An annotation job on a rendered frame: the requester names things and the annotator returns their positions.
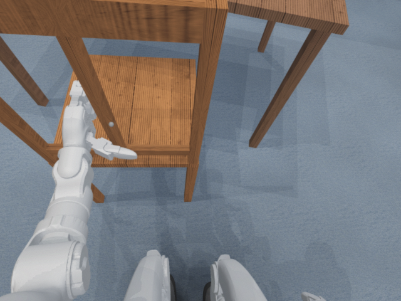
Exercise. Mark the robot right thigh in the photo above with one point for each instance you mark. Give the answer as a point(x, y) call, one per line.
point(234, 282)

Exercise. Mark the chair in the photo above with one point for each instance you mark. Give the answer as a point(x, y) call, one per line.
point(158, 106)

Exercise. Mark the table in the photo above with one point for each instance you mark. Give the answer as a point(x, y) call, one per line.
point(323, 17)

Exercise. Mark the left robot shin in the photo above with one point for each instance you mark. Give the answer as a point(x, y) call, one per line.
point(165, 293)

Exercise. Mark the robot left upper arm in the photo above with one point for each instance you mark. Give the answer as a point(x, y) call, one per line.
point(51, 272)

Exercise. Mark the left robot hand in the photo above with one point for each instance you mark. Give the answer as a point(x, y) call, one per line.
point(77, 121)

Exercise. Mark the robot left forearm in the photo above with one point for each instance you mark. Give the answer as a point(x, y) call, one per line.
point(69, 209)

